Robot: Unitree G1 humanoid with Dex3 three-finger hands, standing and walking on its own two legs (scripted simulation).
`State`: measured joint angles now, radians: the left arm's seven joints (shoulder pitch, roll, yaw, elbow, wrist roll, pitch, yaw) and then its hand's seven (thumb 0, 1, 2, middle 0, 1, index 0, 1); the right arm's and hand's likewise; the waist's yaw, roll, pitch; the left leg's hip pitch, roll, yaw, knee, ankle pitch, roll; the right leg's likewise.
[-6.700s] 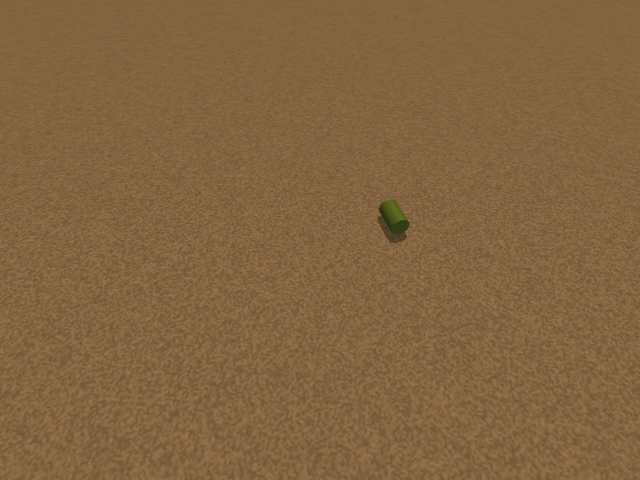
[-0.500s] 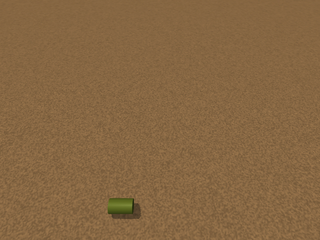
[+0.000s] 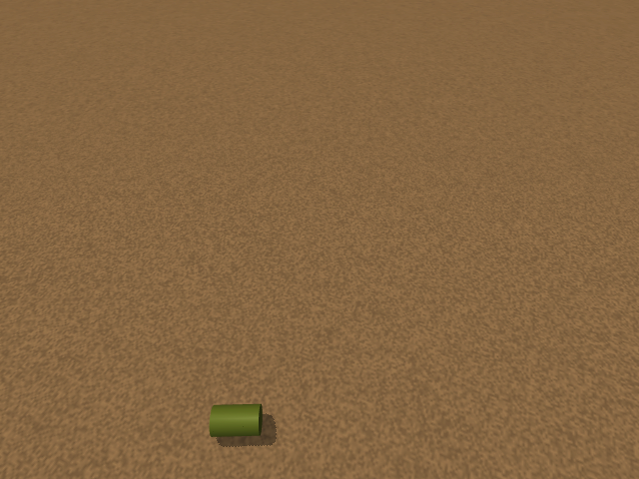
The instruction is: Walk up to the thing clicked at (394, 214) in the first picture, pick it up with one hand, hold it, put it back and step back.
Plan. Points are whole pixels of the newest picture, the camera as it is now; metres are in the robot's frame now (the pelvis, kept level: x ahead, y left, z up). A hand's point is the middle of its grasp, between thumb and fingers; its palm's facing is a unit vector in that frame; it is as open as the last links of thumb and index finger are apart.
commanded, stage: stand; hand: left
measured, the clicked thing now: (236, 420) +0.45 +0.25 -0.74
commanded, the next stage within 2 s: none
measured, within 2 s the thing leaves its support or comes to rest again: neither
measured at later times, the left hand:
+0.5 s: hand out of the picture +0.08 +0.26 -0.16, palm faces -0.01 -0.94 -0.34, open 7.4 cm
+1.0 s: hand out of the picture +0.07 +0.26 -0.16, palm faces -0.02 -0.94 -0.35, open 7.4 cm
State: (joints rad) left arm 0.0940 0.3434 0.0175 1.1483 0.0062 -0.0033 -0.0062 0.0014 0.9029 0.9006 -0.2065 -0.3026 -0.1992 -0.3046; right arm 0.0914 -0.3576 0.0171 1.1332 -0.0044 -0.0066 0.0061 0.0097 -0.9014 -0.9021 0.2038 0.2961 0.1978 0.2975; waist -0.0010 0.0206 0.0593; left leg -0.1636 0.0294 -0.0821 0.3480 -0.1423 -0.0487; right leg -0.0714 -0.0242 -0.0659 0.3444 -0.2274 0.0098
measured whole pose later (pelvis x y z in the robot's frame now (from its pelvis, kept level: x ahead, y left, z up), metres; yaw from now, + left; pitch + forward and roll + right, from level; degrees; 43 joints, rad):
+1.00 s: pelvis +0.01 +0.01 +0.00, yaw -1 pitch -2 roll +0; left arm 0.12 0.35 0.01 1.14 0.01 0.00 -0.01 0.00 0.90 0.90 -0.21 -0.30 -0.20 -0.30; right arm 0.11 -0.35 0.02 1.14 -0.01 -0.01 0.01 0.01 -0.90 -0.90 0.20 0.30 0.20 0.30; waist 0.00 0.01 0.06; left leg -0.16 0.02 -0.06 0.34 -0.15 -0.04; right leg -0.07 -0.03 -0.05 0.34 -0.23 0.02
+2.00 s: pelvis +0.01 +0.01 +0.00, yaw -1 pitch -2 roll +0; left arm 0.12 0.35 0.01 1.13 0.01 0.00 0.00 0.00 0.90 0.90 -0.21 -0.30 -0.20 -0.31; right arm 0.11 -0.35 0.02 1.13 -0.01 -0.01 0.00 0.01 -0.90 -0.90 0.20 0.30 0.20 0.30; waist 0.00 0.01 0.06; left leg -0.15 0.02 -0.06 0.35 -0.16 -0.04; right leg -0.06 -0.03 -0.04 0.34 -0.24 0.02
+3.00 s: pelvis +0.00 +0.01 -0.03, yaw -4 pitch +8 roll +0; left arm -0.02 0.32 0.16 0.95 0.12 0.11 0.00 0.00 0.09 0.94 -0.08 -0.94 -0.10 -0.91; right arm 0.24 -0.25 -0.03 0.73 0.03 -0.02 -0.01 0.01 -0.92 -0.90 0.20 0.30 0.20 0.30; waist -0.03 0.00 -0.02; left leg -0.53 0.04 -0.02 0.70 -0.30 -0.03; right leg -0.47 -0.02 0.00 0.70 -0.37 0.02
